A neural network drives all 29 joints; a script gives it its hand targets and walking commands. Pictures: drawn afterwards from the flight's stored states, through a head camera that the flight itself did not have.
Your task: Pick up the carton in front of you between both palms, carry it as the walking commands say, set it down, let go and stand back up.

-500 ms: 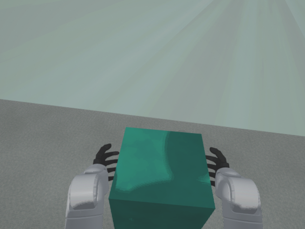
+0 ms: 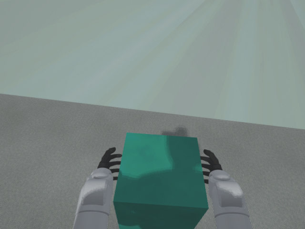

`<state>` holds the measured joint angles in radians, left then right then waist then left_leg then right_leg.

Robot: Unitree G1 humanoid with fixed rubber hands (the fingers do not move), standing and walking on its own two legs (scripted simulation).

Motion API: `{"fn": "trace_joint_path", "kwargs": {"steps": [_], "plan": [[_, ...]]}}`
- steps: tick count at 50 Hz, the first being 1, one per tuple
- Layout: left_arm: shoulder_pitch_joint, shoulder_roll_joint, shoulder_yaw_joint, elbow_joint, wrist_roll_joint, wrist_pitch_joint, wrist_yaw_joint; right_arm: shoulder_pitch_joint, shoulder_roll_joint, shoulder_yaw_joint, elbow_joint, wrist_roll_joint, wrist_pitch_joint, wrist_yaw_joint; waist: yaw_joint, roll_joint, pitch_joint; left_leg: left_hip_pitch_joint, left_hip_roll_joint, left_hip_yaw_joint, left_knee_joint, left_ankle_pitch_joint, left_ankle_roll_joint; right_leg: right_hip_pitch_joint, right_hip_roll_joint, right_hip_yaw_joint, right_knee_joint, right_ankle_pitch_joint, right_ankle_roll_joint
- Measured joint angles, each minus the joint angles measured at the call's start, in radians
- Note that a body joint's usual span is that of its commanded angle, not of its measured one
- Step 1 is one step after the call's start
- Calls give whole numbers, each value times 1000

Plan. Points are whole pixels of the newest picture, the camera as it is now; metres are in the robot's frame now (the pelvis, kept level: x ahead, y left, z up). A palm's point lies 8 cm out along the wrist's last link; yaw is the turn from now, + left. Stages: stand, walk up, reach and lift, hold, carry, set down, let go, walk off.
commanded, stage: carry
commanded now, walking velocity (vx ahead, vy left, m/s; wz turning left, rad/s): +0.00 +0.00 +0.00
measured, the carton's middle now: (157, 186) +0.30 +0.00 -0.05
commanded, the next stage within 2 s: hold in 0.58 s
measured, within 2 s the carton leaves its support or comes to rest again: neither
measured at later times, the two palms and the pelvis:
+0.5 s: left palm (103, 171) +0.29 +0.15 +0.04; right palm (213, 173) +0.29 -0.14 +0.04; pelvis +0.00 +0.00 +0.00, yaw +0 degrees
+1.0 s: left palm (97, 177) +0.27 +0.17 +0.04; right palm (207, 169) +0.30 -0.13 +0.04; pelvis -0.02 -0.01 +0.00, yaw +7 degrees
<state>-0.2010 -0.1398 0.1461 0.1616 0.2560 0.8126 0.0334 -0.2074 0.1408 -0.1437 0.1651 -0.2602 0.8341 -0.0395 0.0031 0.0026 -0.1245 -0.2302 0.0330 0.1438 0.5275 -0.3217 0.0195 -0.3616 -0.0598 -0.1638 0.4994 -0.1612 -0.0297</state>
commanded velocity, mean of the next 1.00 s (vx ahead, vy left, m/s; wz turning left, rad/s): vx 0.00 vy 0.00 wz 0.00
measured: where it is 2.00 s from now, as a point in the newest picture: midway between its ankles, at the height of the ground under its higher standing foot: outside the picture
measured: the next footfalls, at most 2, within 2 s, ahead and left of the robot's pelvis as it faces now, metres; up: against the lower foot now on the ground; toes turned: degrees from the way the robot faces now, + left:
none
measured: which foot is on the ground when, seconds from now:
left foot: down 0.00-1.00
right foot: down 0.00-1.00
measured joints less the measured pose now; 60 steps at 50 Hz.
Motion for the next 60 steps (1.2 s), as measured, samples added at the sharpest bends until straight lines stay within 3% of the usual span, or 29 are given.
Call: {"fn": "trace_joint_path", "kwargs": {"steps": [5, 9, 16, 29, 34, 43, 50, 55, 60], "plan": [[-47, -9, 49, 97, 23, -99, -9, -47, 10, -48, 96, -25, -101, 10, -1, -1, 15, -8, -1, 0, 1, 5, 1, -6, -1, 1, -3, 7, 0], [-60, -12, 63, 107, 20, -137, -6, -61, 13, -61, 106, -23, -142, 8, -1, -1, 25, -13, -1, 0, 3, 5, 2, -10, -2, 1, -2, 9, 0], [-31, -6, 34, 37, -8, -107, 4, -34, 7, -34, 36, 8, -114, -1, -2, 2, 24, -15, 0, 0, 11, -3, 3, -13, -2, 2, 5, 1, 3], [-17, -3, 21, 30, -9, -81, 8, -19, 4, -22, 28, 11, -94, -5, -2, 2, 23, -8, -2, 2, 13, -9, 7, -6, -5, 5, 7, -3, 9], [-19, -4, 24, 46, -2, -108, -8, 4, -1, -16, -7, 11, -100, 7, -13, 18, 120, 117, -30, -76, -66, 31, 10, 133, 37, 100, -86, 34, 28], [-39, -8, 55, 95, 0, -122, -14, -23, 5, -30, 37, -14, -107, 13, -5, 31, 164, 189, -50, -129, -106, 59, 7, 215, 46, 135, -115, 42, 34], [-180, -46, 186, 260, 82, -181, -35, -167, 44, -176, 180, -86, -146, 16, -22, 33, 190, 149, -62, -182, -31, 40, 4, 193, 75, 169, -42, 6, 22], [-324, -48, 334, 411, 181, -270, -66, -301, 82, -321, 304, -160, -224, 22, -25, 33, 216, 69, -65, -212, 58, 9, 0, 126, 101, 185, 34, -25, 11], [-413, -28, 414, 492, 248, -360, -91, -374, 103, -394, 373, -206, -322, 14, -17, 29, 232, -76, -71, -230, 135, -6, -10, -14, 111, 186, 104, -39, 7]]}}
